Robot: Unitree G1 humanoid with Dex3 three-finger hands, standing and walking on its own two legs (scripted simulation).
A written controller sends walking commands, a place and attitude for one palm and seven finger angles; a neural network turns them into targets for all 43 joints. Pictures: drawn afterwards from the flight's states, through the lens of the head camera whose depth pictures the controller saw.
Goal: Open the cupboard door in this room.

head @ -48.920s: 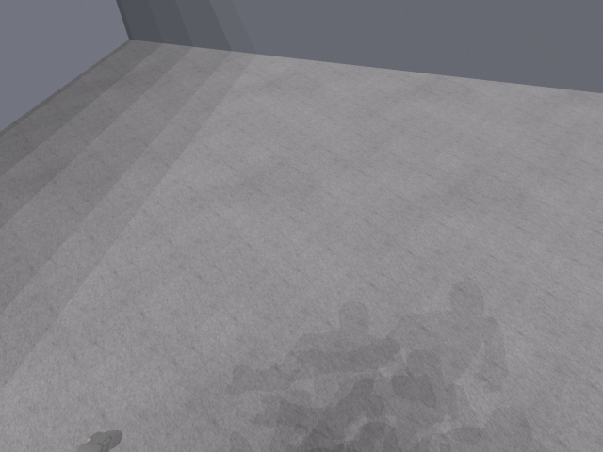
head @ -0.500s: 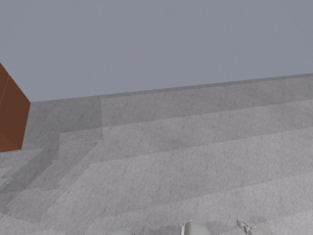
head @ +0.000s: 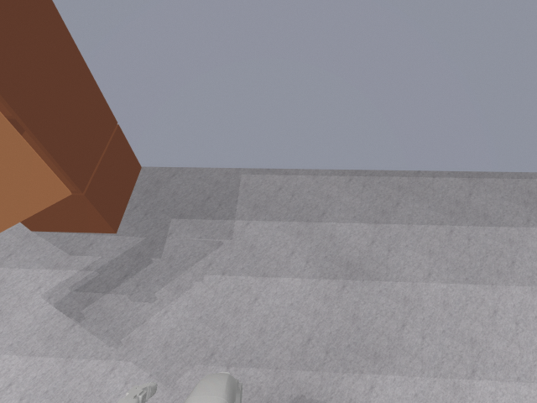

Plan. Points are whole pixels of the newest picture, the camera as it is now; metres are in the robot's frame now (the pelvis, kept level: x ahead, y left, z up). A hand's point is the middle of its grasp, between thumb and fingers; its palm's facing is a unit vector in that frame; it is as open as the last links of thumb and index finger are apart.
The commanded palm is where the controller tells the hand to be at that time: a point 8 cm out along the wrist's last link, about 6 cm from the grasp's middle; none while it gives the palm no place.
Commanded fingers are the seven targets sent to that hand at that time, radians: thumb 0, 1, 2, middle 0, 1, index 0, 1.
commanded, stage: turn to face it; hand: left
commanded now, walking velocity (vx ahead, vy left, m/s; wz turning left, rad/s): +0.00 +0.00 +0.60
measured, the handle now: out of the picture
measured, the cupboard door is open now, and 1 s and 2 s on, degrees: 43 43 43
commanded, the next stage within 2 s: take the last steps up to it in 0.96 s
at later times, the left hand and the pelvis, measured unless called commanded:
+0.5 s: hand out of the picture +0.03 +0.27 -0.17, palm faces +0.33 -0.91 -0.24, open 7.4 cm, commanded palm none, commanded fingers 0.00 0.90 0.90 -0.20 -0.30 -0.20 -0.30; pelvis +0.01 +0.03 +0.00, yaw +17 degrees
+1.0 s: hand out of the picture -0.02 +0.17 -0.16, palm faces +0.57 -0.78 -0.25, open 7.4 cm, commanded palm none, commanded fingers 0.00 0.90 0.90 -0.20 -0.30 -0.20 -0.30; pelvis +0.04 -0.02 +0.00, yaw +34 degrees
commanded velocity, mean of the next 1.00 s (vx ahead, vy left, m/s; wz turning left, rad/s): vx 0.00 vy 0.00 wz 0.50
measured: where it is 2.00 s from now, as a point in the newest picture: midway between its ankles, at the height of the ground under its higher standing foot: outside the picture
